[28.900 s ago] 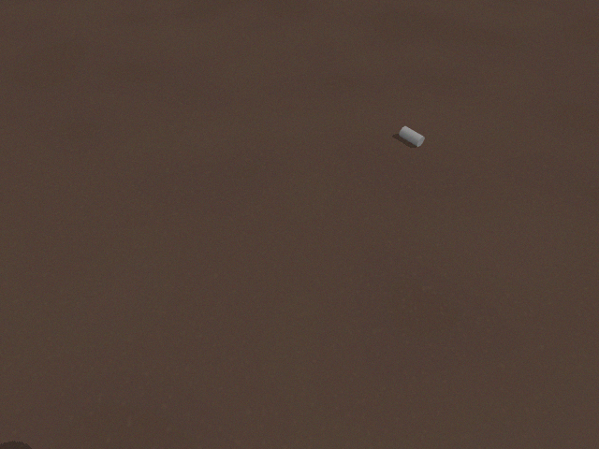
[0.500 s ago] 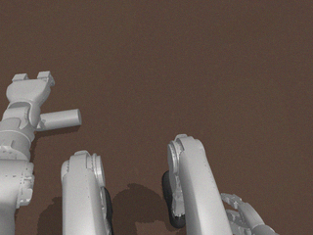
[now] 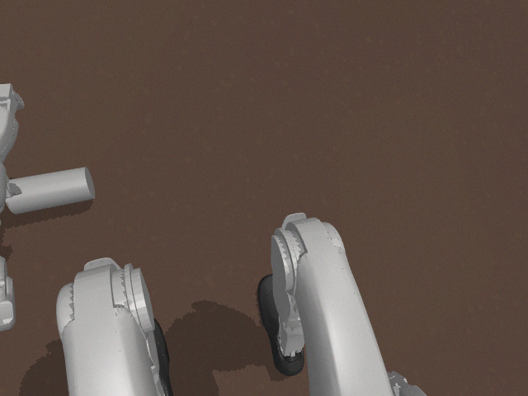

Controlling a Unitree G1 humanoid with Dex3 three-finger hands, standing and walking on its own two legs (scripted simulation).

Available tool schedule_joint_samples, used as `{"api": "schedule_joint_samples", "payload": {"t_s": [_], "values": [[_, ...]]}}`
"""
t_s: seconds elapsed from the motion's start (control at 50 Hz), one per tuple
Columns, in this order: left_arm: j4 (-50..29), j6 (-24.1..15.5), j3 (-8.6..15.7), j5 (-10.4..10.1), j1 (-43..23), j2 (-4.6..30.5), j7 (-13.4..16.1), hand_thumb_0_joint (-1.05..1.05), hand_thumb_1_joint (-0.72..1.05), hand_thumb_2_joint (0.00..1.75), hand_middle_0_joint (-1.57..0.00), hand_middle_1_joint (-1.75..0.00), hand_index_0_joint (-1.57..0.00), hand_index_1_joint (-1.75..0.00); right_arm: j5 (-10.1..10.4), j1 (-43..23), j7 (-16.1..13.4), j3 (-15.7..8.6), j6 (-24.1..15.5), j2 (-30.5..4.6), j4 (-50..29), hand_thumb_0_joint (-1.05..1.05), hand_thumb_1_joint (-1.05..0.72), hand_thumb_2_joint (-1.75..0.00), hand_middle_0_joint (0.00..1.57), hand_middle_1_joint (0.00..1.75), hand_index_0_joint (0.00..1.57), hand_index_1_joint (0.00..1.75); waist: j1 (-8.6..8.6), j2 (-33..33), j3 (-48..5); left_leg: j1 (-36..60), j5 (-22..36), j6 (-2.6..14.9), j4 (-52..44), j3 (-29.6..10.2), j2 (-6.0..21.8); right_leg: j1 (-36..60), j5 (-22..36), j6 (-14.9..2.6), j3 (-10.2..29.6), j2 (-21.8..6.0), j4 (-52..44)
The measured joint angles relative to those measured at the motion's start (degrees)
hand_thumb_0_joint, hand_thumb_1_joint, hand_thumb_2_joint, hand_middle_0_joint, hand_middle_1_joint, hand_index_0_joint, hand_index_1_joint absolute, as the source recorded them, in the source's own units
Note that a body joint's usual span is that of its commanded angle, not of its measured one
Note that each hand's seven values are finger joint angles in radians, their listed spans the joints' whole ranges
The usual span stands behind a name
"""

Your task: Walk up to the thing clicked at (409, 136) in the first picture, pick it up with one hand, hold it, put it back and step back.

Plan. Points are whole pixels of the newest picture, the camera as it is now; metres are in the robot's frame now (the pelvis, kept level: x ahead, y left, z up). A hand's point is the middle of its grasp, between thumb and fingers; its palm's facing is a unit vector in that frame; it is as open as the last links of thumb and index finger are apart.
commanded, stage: home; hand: left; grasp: from above
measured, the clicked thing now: (52, 189) +0.47 +0.27 -0.29
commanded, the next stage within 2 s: none
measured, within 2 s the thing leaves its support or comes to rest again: neither
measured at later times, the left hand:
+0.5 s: hand out of the picture +0.33 +0.25 +0.05, palm faces -0.29 -0.60 -0.75, open 7.8 cm
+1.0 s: hand out of the picture +0.24 +0.20 +0.26, palm faces +0.11 -0.95 -0.29, open 7.4 cm
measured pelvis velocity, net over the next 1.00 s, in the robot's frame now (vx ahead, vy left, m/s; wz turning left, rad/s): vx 0.05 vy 0.00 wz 0.11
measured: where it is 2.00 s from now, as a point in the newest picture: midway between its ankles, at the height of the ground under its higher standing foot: (223, 365)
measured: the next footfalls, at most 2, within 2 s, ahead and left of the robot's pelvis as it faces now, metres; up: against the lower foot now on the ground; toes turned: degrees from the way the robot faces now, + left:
none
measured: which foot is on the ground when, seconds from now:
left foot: down 0.00-1.00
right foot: down 0.00-1.00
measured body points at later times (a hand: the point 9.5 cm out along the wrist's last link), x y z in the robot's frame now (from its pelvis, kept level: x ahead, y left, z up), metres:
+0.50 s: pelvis +0.00 +0.00 +0.16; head +0.17 +0.03 +0.58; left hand +0.34 +0.28 +0.10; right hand +0.21 -0.26 +0.05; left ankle +0.07 +0.13 -0.29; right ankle +0.10 -0.14 -0.29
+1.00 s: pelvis +0.05 +0.00 +0.33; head +0.12 +0.01 +0.78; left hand +0.23 +0.25 +0.29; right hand +0.23 -0.22 +0.25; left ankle +0.07 +0.13 -0.29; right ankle +0.10 -0.14 -0.29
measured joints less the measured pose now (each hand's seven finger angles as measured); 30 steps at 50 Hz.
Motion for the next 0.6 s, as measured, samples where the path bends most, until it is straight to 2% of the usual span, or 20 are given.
{"api": "schedule_joint_samples", "payload": {"t_s": [0.08, 0.14, 0.2, 0.32, 0.44, 0.6], "values": [[-5.86, 2.17, 0.01, -3.52, 3.46, -3.52, -3.72, 0.00, -0.31, 0.94, -0.20, -0.85, -0.19, -0.85, 1.92, 0.57, 0.75, -1.47, 1.21, 1.13, -0.01, 0.00, -0.90, -0.89, 0.20, 0.30, 0.20, 0.30, 2.12, 1.87, -2.18, 2.12, -1.16, 0.37, -2.29, 0.65, 0.33, 1.92, -1.08, 0.37, 0.31, -0.09, -2.15], [-11.52, 3.80, -0.51, -7.68, 7.53, -6.20, -7.17, 0.00, -0.17, 0.91, -0.22, -0.73, -0.20, -0.74, 3.62, 0.41, 1.09, -2.54, 2.43, 1.30, -1.02, 0.00, -0.90, -0.89, 0.20, 0.30, 0.20, 0.30, 3.96, 3.08, -3.73, 5.10, -1.69, 0.57, -5.13, 1.18, 0.63, 4.67, -1.53, 0.52, 0.47, -0.17, -4.82], [-19.11, 5.30, -1.51, -13.02, 13.07, -8.82, -11.13, 0.00, 0.00, 0.88, -0.22, -0.61, -0.21, -0.62, 5.27, -0.07, 0.78, -3.61, 3.72, 1.03, -2.55, 0.00, -0.90, -0.89, 0.20, 0.30, 0.20, 0.30, 5.95, 3.82, -5.52, 8.74, -1.80, 0.61, -8.80, 1.64, 0.91, 8.02, -1.58, 0.52, 0.49, -0.26, -8.27], [-34.58, 8.01, -3.85, -25.41, 24.47, -13.68, -18.11, 0.00, 0.41, 0.87, -0.22, -0.42, -0.21, -0.43, 7.71, -2.72, -1.35, -5.60, 4.99, -0.36, -5.15, 0.00, -0.90, -0.90, 0.20, 0.30, 0.20, 0.30, 9.79, 3.35, -8.02, 17.37, -0.79, 0.39, -17.30, 2.39, 1.24, 16.16, -0.69, -0.02, 0.35, -0.52, -16.17], [-45.73, 11.01, -5.93, -35.40, 34.44, -17.33, -21.02, 0.00, 0.72, 0.88, -0.22, -0.34, -0.21, -0.35, 9.15, -6.85, -4.20, -6.86, 4.58, -1.70, -7.16, 0.00, -0.91, -0.90, 0.20, 0.30, 0.20, 0.30, 12.44, 1.82, -8.96, 26.23, 0.84, 0.07, -25.17, 2.99, 1.34, 24.64, 0.66, -0.55, 0.23, -0.77, -23.40], [-58.35, 17.42, -6.88, -47.53, 47.10, -21.48, -22.09, 0.00, 0.86, 0.89, -0.22, -0.31, -0.21, -0.31, 10.73, -10.64, -7.86, -5.73, 2.44, -0.55, -10.05, 0.00, -0.91, -0.90, 0.20, 0.30, 0.20, 0.30, 13.80, 0.93, -9.04, 38.11, 2.89, -0.30, -35.02, 3.38, 1.40, 36.34, 2.38, -1.01, -0.19, -1.00, -32.73]]}}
